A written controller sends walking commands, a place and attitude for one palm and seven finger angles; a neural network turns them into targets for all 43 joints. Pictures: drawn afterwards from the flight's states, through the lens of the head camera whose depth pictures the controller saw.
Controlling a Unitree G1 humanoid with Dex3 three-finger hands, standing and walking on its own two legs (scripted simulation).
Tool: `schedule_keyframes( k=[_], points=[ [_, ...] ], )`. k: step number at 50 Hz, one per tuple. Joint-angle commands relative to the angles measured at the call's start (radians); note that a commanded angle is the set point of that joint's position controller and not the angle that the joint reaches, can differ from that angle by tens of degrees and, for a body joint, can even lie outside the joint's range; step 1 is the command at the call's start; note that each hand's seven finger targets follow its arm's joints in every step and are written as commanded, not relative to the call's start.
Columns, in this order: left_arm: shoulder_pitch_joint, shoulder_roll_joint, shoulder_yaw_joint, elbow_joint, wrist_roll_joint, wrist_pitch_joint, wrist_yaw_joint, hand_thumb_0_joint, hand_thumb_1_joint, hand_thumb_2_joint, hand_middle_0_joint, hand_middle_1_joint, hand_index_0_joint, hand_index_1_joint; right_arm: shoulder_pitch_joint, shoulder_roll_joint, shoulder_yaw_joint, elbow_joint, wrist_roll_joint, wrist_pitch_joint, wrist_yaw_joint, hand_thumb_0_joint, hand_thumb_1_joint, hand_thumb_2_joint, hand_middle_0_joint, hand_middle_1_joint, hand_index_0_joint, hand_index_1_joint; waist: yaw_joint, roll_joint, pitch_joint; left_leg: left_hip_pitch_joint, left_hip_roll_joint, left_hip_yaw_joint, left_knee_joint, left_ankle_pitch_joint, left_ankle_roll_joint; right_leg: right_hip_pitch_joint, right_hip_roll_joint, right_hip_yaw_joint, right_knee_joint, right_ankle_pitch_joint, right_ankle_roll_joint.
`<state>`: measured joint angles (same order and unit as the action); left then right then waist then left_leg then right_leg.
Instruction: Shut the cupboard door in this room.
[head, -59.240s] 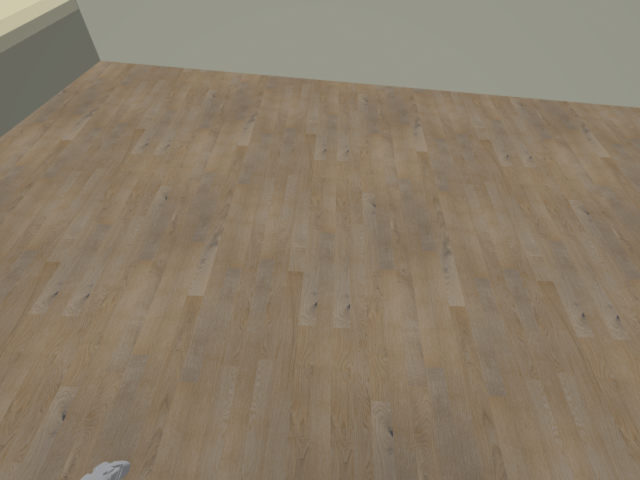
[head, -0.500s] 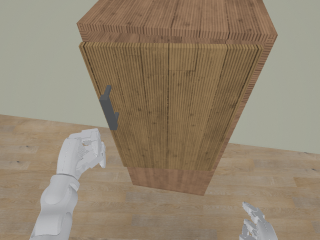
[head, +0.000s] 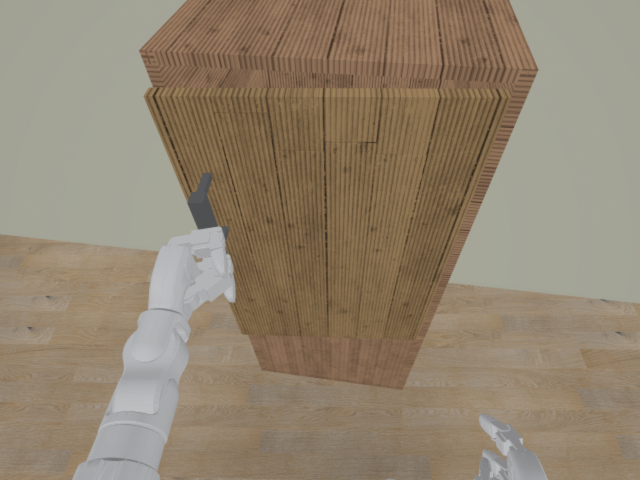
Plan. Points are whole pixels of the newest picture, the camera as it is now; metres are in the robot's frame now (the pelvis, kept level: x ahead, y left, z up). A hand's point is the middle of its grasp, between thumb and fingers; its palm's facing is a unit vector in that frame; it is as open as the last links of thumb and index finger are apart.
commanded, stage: bring the fist close to the handle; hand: left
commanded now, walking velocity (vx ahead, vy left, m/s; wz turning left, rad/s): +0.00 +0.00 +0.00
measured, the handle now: (212, 219) +0.44 +0.17 +0.08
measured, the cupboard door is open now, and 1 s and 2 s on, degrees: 6 0 0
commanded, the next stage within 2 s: push the door shut along its arc in 0.32 s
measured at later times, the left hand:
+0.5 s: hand (219, 280) +0.33 +0.14 +0.09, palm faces -0.05 -1.00 -0.03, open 3.1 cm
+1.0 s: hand (226, 239) +0.40 +0.14 +0.08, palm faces -0.18 -0.98 -0.04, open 3.2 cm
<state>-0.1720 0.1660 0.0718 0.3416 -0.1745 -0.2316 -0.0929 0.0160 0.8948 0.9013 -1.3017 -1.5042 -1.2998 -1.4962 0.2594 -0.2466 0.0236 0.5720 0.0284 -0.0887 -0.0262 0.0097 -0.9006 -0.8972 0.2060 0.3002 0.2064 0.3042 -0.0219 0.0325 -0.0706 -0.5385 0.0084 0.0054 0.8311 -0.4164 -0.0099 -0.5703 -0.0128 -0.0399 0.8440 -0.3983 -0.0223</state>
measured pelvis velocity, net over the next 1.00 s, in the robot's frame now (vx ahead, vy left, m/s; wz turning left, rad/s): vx -0.02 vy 0.01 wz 0.02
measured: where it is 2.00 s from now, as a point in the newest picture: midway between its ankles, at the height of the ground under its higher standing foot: outside the picture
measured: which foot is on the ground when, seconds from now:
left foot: down 0.00-1.00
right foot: down 0.00-1.00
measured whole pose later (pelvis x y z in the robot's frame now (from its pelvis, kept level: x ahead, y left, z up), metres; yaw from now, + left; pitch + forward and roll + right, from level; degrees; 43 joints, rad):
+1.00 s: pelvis -0.02 +0.01 -0.01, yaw +1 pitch +11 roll +0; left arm -0.61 0.26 0.10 0.83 -0.20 -0.33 -0.26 0.02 0.90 0.90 -1.37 -1.50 -1.35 -1.50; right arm 0.32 -0.27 0.01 0.64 0.04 -0.06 -0.04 0.01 -0.90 -0.90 0.21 0.30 0.21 0.30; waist -0.05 0.03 -0.07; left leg -0.68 -0.01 -0.01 0.90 -0.41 0.01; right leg -0.69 -0.03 -0.05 0.88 -0.38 -0.01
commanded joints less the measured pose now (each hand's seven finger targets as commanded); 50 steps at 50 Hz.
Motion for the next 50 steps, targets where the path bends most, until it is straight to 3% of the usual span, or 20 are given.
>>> schedule_keyframes(
  k=[1,3,7,8,14,18,21,23,27,28,33,34,37,38,39,41,43,44,48,50],
  points=[
    [-0.282,0.137,0.078,-0.211,-0.018,-0.093,-0.002,0.000,0.900,0.900,-1.300,-1.500,-1.300,-1.500,-0.040,-0.120,-0.053,-0.138,0.001,-0.047,-0.010,0.000,-0.900,-0.900,0.200,0.300,0.200,0.300,0.008,-0.059,-0.282,0.077,-0.024,0.011,-0.102,0.233,0.027,0.193,0.006,0.034,-0.127,0.302,0.004],
    [-0.240,0.139,0.077,-0.214,-0.016,-0.099,-0.007,0.000,0.900,0.900,-1.300,-1.500,-1.300,-1.500,-0.032,-0.122,-0.057,-0.142,0.000,-0.045,-0.008,0.000,-0.900,-0.900,0.200,0.300,0.200,0.300,0.016,-0.047,-0.307,0.089,-0.024,0.013,-0.099,0.273,0.028,0.215,0.006,0.033,-0.117,0.351,0.004],
    [-0.267,0.111,0.049,-0.192,-0.023,-0.098,-0.017,0.000,0.900,0.900,-1.300,-1.500,-1.300,-1.500,-0.034,-0.124,-0.055,-0.138,0.003,-0.039,-0.006,0.000,-0.900,-0.900,0.200,0.300,0.200,0.300,-0.006,-0.077,-0.239,0.065,-0.025,0.016,-0.108,0.206,0.029,0.172,0.006,0.035,-0.143,0.283,0.011],
    [-0.267,0.142,0.078,-0.178,-0.024,-0.098,-0.014,0.000,0.900,0.900,-1.300,-1.500,-1.300,-1.500,-0.031,-0.130,-0.059,-0.137,0.004,-0.037,-0.010,0.000,-0.900,-0.900,0.200,0.300,0.200,0.300,-0.005,-0.103,-0.230,0.060,-0.023,0.015,-0.107,0.202,0.032,0.173,0.006,0.036,-0.148,0.271,0.012],
    [-0.294,0.140,0.079,-0.206,-0.024,-0.118,-0.012,0.000,0.900,0.900,-1.300,-1.500,-1.300,-1.500,-0.041,-0.124,-0.059,-0.137,0.002,-0.040,-0.012,0.000,-0.900,-0.900,0.200,0.300,0.200,0.300,0.007,-0.058,-0.281,0.079,-0.026,0.016,-0.111,0.204,0.031,0.194,0.003,0.043,-0.143,0.270,0.008],
    [-0.264,0.154,0.090,-0.195,-0.025,-0.126,-0.017,0.000,0.900,0.900,-1.300,-1.500,-1.300,-1.500,-0.038,-0.127,-0.059,-0.134,0.001,-0.041,-0.011,0.000,-0.900,-0.900,0.200,0.300,0.200,0.300,0.010,-0.055,-0.275,0.078,-0.025,0.013,-0.109,0.218,0.031,0.191,0.007,0.037,-0.135,0.285,0.006],
    [-0.245,0.121,0.062,-0.197,-0.027,-0.118,-0.027,0.000,0.900,0.900,-1.300,-1.500,-1.300,-1.500,-0.044,-0.124,-0.058,-0.139,0.006,-0.039,-0.007,0.000,-0.900,-0.900,0.200,0.300,0.200,0.300,0.008,-0.043,-0.254,0.078,-0.024,0.013,-0.117,0.210,0.028,0.176,0.009,0.030,-0.136,0.277,0.004],
    [-0.276,0.129,0.052,-0.193,-0.025,-0.114,-0.033,0.000,0.900,0.900,-1.300,-1.500,-1.300,-1.500,-0.039,-0.131,-0.059,-0.138,0.005,-0.041,-0.010,0.000,-0.900,-0.900,0.200,0.300,0.200,0.300,-0.008,-0.076,-0.238,0.078,-0.023,0.010,-0.110,0.198,0.033,0.163,0.009,0.033,-0.143,0.267,0.009],
    [-0.446,0.162,0.063,-0.118,-0.025,-0.109,-0.049,0.000,0.900,0.900,-1.300,-1.500,-1.300,-1.500,-0.043,-0.135,-0.049,-0.115,0.008,-0.036,-0.021,0.000,-0.900,-0.900,0.200,0.300,0.200,0.300,-0.039,-0.088,-0.193,0.049,-0.024,0.002,-0.110,0.110,0.032,0.104,0.006,0.040,-0.159,0.157,0.012],
    [-0.491,0.199,0.089,-0.098,-0.025,-0.112,-0.051,0.000,0.900,0.900,-1.300,-1.500,-1.300,-1.500,-0.039,-0.141,-0.052,-0.106,0.006,-0.035,-0.028,0.000,-0.900,-0.900,0.200,0.300,0.200,0.300,-0.042,-0.100,-0.201,0.045,-0.023,0.000,-0.104,0.101,0.035,0.103,0.006,0.048,-0.162,0.139,0.013],
    [-0.613,0.204,0.080,0.004,-0.032,-0.122,-0.089,0.000,0.900,0.900,-1.300,-1.500,-1.300,-1.500,-0.029,-0.142,-0.048,-0.095,0.010,-0.035,-0.033,0.000,-0.900,-0.900,0.200,0.300,0.200,0.300,-0.037,-0.019,-0.291,0.074,-0.024,-0.010,-0.094,0.135,0.030,0.110,0.008,0.039,-0.128,0.176,0.000],
    [-0.637,0.178,0.054,0.019,-0.034,-0.121,-0.098,0.000,0.900,0.900,-1.300,-1.500,-1.300,-1.500,-0.025,-0.140,-0.046,-0.093,0.012,-0.036,-0.030,0.000,-0.900,-0.900,0.200,0.300,0.200,0.300,-0.043,0.003,-0.298,0.085,-0.023,-0.015,-0.094,0.153,0.028,0.098,0.009,0.031,-0.116,0.201,-0.003],
    [-0.696,0.142,0.027,0.103,-0.038,-0.111,-0.113,0.000,0.900,0.900,-1.300,-1.500,-1.300,-1.500,0.003,-0.146,-0.051,-0.082,0.013,-0.035,-0.024,0.000,-0.900,-0.900,0.200,0.300,0.200,0.300,-0.060,-0.030,-0.296,0.077,-0.021,-0.022,-0.084,0.169,0.027,0.065,0.014,0.020,-0.106,0.222,-0.001],
    [-0.710,0.169,0.053,0.144,-0.041,-0.113,-0.116,0.000,0.900,0.900,-1.300,-1.500,-1.300,-1.500,0.016,-0.154,-0.054,-0.076,0.012,-0.034,-0.027,0.000,-0.900,-0.900,0.200,0.300,0.200,0.300,-0.064,-0.083,-0.291,0.059,-0.021,-0.025,-0.078,0.171,0.031,0.068,0.017,0.019,-0.107,0.225,0.001],
    [-0.735,0.187,0.060,0.179,-0.038,-0.112,-0.124,0.000,0.900,0.900,-1.300,-1.500,-1.300,-1.500,0.021,-0.158,-0.054,-0.070,0.012,-0.030,-0.027,0.000,-0.900,-0.900,0.200,0.300,0.200,0.300,-0.069,-0.088,-0.286,0.039,-0.020,-0.022,-0.076,0.153,0.031,0.061,0.014,0.025,-0.108,0.212,0.004],
    [-0.847,0.180,0.038,0.197,-0.031,-0.126,-0.138,0.000,0.900,0.900,-1.300,-1.500,-1.300,-1.500,0.027,-0.158,-0.054,-0.061,0.013,-0.027,-0.026,0.000,-0.900,-0.900,0.200,0.300,0.200,0.300,-0.085,-0.060,-0.284,0.040,-0.021,-0.028,-0.074,0.125,0.031,0.027,0.015,0.022,-0.102,0.179,0.002],
    [-0.842,0.214,0.068,0.233,-0.022,-0.132,-0.147,0.000,0.900,0.900,-1.300,-1.500,-1.300,-1.500,0.047,-0.167,-0.059,-0.061,0.010,-0.025,-0.024,0.000,-0.900,-0.900,0.200,0.300,0.200,0.300,-0.068,-0.016,-0.338,0.057,-0.025,-0.030,-0.063,0.153,0.030,0.030,0.018,0.020,-0.083,0.197,-0.006],
    [-0.875,0.198,0.045,0.235,-0.021,-0.136,-0.154,0.000,0.900,0.900,-1.300,-1.500,-1.300,-1.500,0.049,-0.164,-0.058,-0.057,0.012,-0.021,-0.022,0.000,-0.900,-0.900,0.200,0.300,0.200,0.300,-0.083,-0.003,-0.351,0.073,-0.023,-0.034,-0.059,0.168,0.029,0.015,0.016,0.018,-0.079,0.212,-0.006],
    [-0.952,0.156,0.012,0.294,-0.034,-0.137,-0.177,0.000,0.900,0.900,-1.300,-1.500,-1.300,-1.500,0.079,-0.168,-0.062,-0.045,0.013,-0.017,-0.019,0.000,-0.900,-0.900,0.200,0.300,0.200,0.300,-0.106,-0.034,-0.338,0.070,-0.019,-0.039,-0.048,0.185,0.032,-0.023,0.024,0.008,-0.072,0.223,-0.004],
    [-1.047,0.183,0.020,0.319,-0.030,-0.141,-0.179,0.000,0.900,0.900,-1.300,-1.500,-1.300,-1.500,0.090,-0.173,-0.063,-0.026,0.014,-0.013,-0.023,0.000,-0.900,-0.900,0.200,0.300,0.200,0.300,-0.124,-0.052,-0.325,0.057,-0.017,-0.049,-0.050,0.139,0.033,-0.051,0.024,0.008,-0.076,0.176,-0.002]
  ],
)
